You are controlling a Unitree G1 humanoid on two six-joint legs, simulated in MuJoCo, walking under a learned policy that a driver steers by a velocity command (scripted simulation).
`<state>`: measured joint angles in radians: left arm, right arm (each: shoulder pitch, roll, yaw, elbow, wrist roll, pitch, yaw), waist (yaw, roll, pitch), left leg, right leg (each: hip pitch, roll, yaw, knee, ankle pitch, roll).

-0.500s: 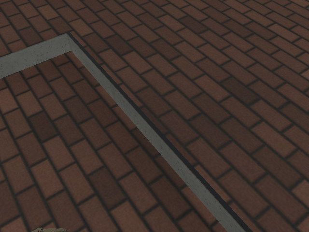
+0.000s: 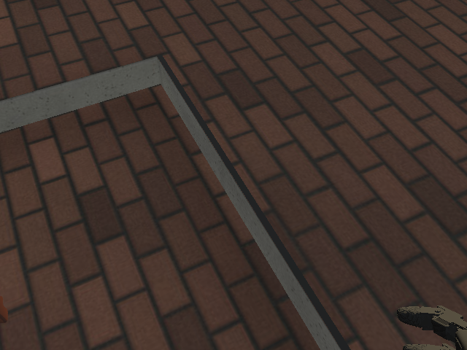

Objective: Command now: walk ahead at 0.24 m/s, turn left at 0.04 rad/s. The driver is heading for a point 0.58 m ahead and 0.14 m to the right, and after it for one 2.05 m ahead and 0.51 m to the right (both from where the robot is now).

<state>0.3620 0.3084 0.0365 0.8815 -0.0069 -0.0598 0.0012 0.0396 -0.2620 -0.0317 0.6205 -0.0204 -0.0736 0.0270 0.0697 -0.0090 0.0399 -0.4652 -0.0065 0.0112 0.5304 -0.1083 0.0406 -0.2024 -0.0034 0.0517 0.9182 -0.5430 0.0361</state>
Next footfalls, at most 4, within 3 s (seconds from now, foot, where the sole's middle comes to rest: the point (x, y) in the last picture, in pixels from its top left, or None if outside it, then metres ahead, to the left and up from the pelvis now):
0.30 right None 0.16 -0.14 -0.76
1.68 right None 0.20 -0.14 -0.76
2.18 left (218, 299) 0.58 0.10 -0.76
2.72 right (327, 253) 0.68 -0.19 -0.62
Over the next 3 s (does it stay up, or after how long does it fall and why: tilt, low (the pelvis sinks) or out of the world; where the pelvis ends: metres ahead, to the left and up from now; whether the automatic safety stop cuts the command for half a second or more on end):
stays up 0.61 -0.09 0.12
